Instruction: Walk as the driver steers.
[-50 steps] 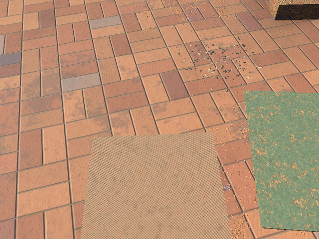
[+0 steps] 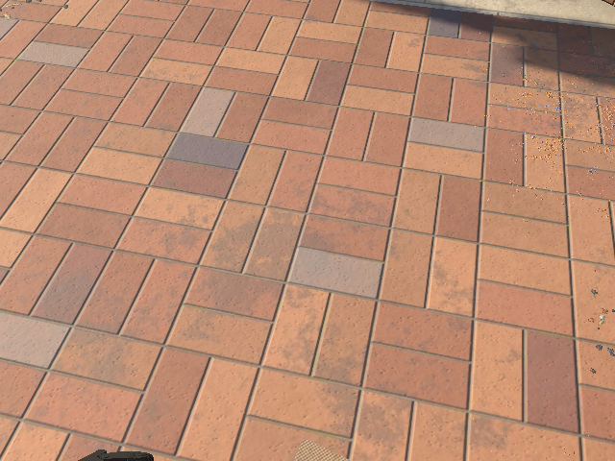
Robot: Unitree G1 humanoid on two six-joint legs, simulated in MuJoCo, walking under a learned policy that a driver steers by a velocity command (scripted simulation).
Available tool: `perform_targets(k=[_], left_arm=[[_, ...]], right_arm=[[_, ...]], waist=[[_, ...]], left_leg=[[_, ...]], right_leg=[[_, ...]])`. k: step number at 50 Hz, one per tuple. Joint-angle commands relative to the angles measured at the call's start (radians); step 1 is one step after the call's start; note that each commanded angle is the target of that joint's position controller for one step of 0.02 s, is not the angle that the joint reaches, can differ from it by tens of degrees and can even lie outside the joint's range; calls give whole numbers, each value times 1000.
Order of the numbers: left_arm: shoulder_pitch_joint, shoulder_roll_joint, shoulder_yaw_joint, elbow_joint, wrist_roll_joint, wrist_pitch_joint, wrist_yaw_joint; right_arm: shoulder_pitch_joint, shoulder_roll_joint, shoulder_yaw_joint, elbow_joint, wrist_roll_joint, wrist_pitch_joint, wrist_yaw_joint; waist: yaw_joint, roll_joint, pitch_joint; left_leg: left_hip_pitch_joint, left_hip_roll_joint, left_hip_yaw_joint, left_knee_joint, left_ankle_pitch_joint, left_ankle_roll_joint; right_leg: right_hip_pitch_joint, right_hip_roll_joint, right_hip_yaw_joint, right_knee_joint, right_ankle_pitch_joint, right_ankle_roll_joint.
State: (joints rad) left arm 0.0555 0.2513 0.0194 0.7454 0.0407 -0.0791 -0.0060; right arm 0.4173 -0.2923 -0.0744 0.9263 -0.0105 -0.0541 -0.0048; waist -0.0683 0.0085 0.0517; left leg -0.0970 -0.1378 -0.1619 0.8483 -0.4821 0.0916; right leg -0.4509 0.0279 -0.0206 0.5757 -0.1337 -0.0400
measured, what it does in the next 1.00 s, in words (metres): walks ahead, turning right: left foot, then right foot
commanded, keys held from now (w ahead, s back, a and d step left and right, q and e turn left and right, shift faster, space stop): w+e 1.00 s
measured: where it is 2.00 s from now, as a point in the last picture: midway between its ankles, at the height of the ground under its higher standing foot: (459, 274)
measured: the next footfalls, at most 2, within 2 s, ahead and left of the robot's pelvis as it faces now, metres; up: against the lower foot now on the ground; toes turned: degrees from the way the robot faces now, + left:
left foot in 0.42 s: +0.36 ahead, +0.09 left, +0.00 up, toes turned -12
right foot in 0.94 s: +0.54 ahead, -0.20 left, +0.00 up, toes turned -34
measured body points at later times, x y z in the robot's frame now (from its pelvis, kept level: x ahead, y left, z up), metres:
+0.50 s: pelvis +0.25 +0.01 +0.01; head +0.27 +0.02 +0.46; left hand +0.29 +0.29 -0.13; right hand +0.40 -0.26 -0.07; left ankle +0.32 +0.10 -0.72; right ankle +0.11 -0.09 -0.67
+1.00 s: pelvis +0.47 -0.10 -0.01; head +0.50 -0.12 +0.44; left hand +0.77 +0.00 -0.10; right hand +0.32 -0.32 -0.14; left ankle +0.35 +0.09 -0.66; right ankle +0.51 -0.18 -0.72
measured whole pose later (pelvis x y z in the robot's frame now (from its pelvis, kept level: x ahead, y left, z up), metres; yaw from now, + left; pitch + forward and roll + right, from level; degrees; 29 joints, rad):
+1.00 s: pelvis +0.47 -0.10 -0.01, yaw -32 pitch +1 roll +0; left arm 0.05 0.26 0.05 0.69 0.04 -0.01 -0.05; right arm 0.40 -0.25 -0.04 0.88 -0.02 -0.04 -0.01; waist -0.05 0.00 0.07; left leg -0.13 0.09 0.16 0.97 -0.46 -0.02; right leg -0.47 0.07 -0.10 0.64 -0.19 -0.14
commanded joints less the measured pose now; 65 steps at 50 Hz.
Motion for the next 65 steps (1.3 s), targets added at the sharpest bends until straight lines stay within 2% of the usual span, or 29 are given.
perform_targets(k=[1, 2, 4, 7, 11, 15, 18, 20, 21, 22, 23, 24, 25, 27, 31, 36, 42, 45, 46, 47, 48, 49, 50, 51, 52, 55, 57, 60, 65], left_arm=[[219, 154, 61, 26, -27, 14, -2], [182, 114, 50, 28, -22, 11, -8], [201, 94, 41, 60, -27, 3, -7], [273, 118, 50, 101, -38, -9, -7], [323, 139, 62, 118, -38, 4, 0], [373, 158, 75, 122, -33, 11, -5], [368, 173, 85, 111, -28, 17, -2], [334, 183, 91, 96, -30, 20, 3], [332, 157, 85, 87, -36, 13, 0], [321, 78, 65, 50, -44, 4, -2], [393, 50, 59, 17, -59, 11, -1], [398, 117, 69, 52, -29, 33, 5], [349, 118, 73, 58, -19, 38, -7], [304, 90, 71, 52, -10, 50, -24], [231, 74, 67, 14, -5, 76, -47], [69, 56, 51, -49, -5, 81, -67], [-93, 49, 30, -118, -1, 75, -83], [-38, 72, 40, -115, 7, 74, -68], [53, 90, 50, -91, 9, 69, -60], [214, 116, 68, -40, 16, 59, -47], [355, 202, 97, -6, 22, 56, -28], [298, 310, 120, -36, -8, 66, -20], [336, 290, 121, -44, -26, 80, -11], [292, 246, 108, -24, -29, 79, -1], [256, 190, 92, -13, -32, 71, 2], [191, 143, 73, -21, -39, 44, 2], [220, 161, 78, -8, -41, 29, -4], [282, 169, 80, 10, -39, 26, -5], [392, 152, 71, 52, -39, 15, 2]], right_arm=[[25, -86, -6, -71, -21, -18, 7], [-50, -80, 0, -93, -28, -21, 12], [-87, -64, 6, -117, -44, -10, 23], [-109, -35, 21, -135, -45, 1, 31], [-294, -14, 44, -201, -36, 4, 34], [-410, -21, 53, -243, -18, -2, 30], [-408, -40, 48, -257, -12, -14, 20], [-294, -60, 37, -227, -14, -29, 10], [-196, -106, 21, -205, -26, -43, -3], [-38, -187, 2, -198, -48, -49, -19], [-43, -264, -19, -188, -44, -27, -22], [-99, -175, -8, -199, -36, -16, -18], [-156, -90, 13, -214, -26, -18, -12], [-180, -43, 26, -205, -24, -30, -9], [-118, -53, 18, -166, -7, -57, -5], [-67, -58, 12, -130, -10, -54, -3], [-3, -101, -2, -86, -10, -40, -10], [14, -143, -9, -66, -12, -19, -19], [17, -158, -12, -63, -11, -9, -21], [7, -161, -11, -71, -7, -1, -22], [18, -119, 1, -105, -15, -2, -18], [14, -41, 13, -186, -6, -10, 2], [-115, -124, 0, -211, -17, -19, 6], [-154, -97, 9, -224, -2, -30, 10], [-131, -86, 14, -207, -2, -37, 7], [-79, -73, 14, -192, -41, 11, 12], [-99, -56, 16, -203, -42, 31, 18], [-223, -48, 20, -243, -38, 36, 22], [-378, -32, 31, -280, -30, 25, 33]], waist=[[82, -72, -114], [78, -22, -66], [53, -79, -50], [42, -97, -68], [80, -99, -11], [121, -95, -23], [107, -102, -37], [44, -76, -62], [3, -15, -121], [-60, 132, -255], [-5, 325, -257], [28, 167, -154], [39, 69, -69], [61, 84, -24], [71, 92, -46], [50, 77, -5], [15, 75, 37], [52, 101, -20], [92, 100, -78], [166, 64, -170], [211, -45, -280], [139, -279, -360], [207, -94, -324], [170, -56, -194], [115, 2, -98], [35, -11, -76], [31, -19, -69], [67, -38, -23], [137, -58, -13]], left_leg=[[-507, 78, 26, 431, 87, -6], [-498, 117, 54, 376, 144, -12], [-453, 159, 85, 288, 165, -37], [-435, 169, 122, 194, 155, -79], [-446, 184, 158, -41, 269, -123], [-376, 156, 166, -200, 374, -134], [-279, 137, 151, -280, 333, -122], [-100, 121, 150, -395, 320, -101], [57, 185, 84, -441, 284, -71], [243, 433, -149, -499, 72, -19], [311, 588, -526, -642, -112, 74], [204, 571, -509, -635, -201, 92], [113, 509, -371, -640, -108, 75], [26, 427, -137, -667, 186, 44], [47, 393, 51, -671, 519, 44], [64, 380, 198, -690, 612, 52], [125, 400, 318, -653, 722, 24], [189, 408, 380, -452, 1148, 5], [185, 408, 392, -300, 1228, 3], [93, 391, 413, -76, 1128, -18], [-139, 360, 413, 222, 712, -47], [-563, 138, 324, 571, -61, -111], [-675, 162, 150, 608, 4, -106], [-696, 212, 137, 560, 100, -97], [-627, 247, 139, 446, 145, -96], [-469, 266, 136, 315, 142, -122], [-478, 257, 152, 252, 183, -137], [-557, 256, 161, 115, 308, -152], [-582, 230, 172, -106, 482, -129]], right_leg=[[506, -362, 644, -310, -262, -227], [423, -308, 530, -320, -135, -208], [349, -224, 401, -335, 81, -183], [322, -197, 342, -348, 233, -209], [249, -165, 312, -404, 113, -205], [257, -155, 319, -365, 138, -175], [261, -168, 367, -292, 166, -148], [216, -138, 383, -184, 141, -114], [158, -78, 344, -33, 112, -87], [62, -6, 222, 250, -81, -57], [-194, 106, 99, 434, -440, -40], [-246, 3, 109, 549, -388, -48], [-237, -26, 115, 560, -295, -46], [-196, -71, 96, 528, -209, -24], [-233, -82, 72, 549, -105, 6], [-293, -94, 36, 393, 35, 26], [-173, -70, -77, 102, 43, -37], [-28, 17, -137, 46, -105, -100], [79, 57, -140, 19, -138, -127], [298, 82, -117, -60, -99, -160], [559, -105, 136, -91, -228, -209], [808, -373, 716, -223, -218, -355], [780, -367, 710, -285, -95, -355], [668, -343, 550, -278, 22, -337], [508, -293, 450, -292, 169, -294], [319, -183, 315, -326, 315, -255], [283, -154, 292, -349, 304, -256], [286, -134, 295, -385, 229, -233], [408, -136, 276, -365, 330, -177]])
